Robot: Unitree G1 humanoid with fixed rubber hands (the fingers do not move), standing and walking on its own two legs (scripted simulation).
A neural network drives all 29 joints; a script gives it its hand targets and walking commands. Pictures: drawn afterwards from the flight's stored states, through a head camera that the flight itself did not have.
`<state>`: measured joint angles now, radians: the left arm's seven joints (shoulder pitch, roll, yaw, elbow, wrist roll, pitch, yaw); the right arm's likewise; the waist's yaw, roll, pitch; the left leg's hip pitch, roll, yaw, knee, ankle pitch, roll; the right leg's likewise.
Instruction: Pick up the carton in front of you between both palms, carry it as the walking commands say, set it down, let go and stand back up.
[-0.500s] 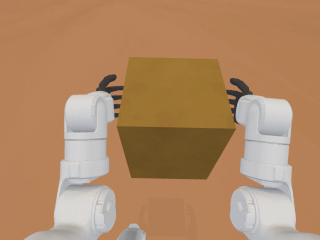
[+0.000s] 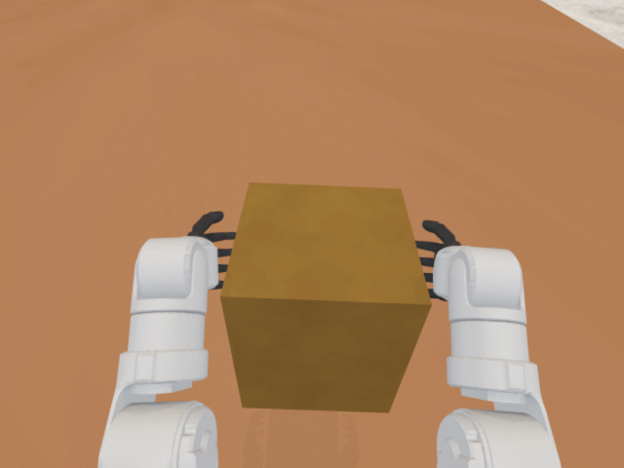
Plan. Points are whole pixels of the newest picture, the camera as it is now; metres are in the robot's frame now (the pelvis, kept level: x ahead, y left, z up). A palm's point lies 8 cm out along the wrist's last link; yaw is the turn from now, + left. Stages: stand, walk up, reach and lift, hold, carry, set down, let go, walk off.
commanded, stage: carry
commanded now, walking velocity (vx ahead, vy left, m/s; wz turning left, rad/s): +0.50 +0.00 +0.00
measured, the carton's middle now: (320, 300) +0.36 +0.01 +0.02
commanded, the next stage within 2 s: none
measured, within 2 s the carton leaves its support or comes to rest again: neither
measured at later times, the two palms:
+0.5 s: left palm (241, 147) +0.59 +0.14 +0.10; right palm (420, 157) +0.60 -0.15 +0.10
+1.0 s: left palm (248, 73) +0.89 +0.17 +0.09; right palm (384, 81) +0.88 -0.13 +0.09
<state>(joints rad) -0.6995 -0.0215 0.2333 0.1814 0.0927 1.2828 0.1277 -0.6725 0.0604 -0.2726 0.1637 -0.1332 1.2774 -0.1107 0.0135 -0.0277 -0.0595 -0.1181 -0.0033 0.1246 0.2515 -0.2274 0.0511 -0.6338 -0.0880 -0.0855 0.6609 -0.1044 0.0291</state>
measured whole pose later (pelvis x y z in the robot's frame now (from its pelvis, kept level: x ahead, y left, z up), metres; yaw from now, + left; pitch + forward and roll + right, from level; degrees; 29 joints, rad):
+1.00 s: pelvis +0.62 +0.02 -0.01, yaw +0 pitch +3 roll +0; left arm -0.16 -0.13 0.08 -0.35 0.13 1.21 0.10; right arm -0.15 0.13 -0.10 -0.33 -0.12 1.20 -0.09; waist 0.00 -0.01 -0.11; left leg -0.09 0.03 0.20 0.34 -0.30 0.02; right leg -0.52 -0.07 -0.16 0.53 -0.03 0.02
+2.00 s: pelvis +0.70 +0.03 -0.02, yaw +3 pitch +1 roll +0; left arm -0.25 -0.15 0.20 0.27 0.28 0.70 0.03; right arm -0.24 0.15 -0.19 0.27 -0.28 0.71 -0.03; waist 0.00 0.01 -0.11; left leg -0.16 0.05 0.15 0.55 -0.41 0.00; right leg -0.39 -0.08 -0.19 0.55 -0.18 -0.02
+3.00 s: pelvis +0.67 +0.02 -0.01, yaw +11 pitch -6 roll +0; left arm -0.23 -0.15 0.21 0.26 0.24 0.66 0.02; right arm -0.21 0.14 -0.15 0.19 -0.27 0.71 -0.04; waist 0.01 0.05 0.05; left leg -0.02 -0.01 -0.03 0.42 -0.29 0.01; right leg -0.16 -0.02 -0.01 0.36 -0.09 0.02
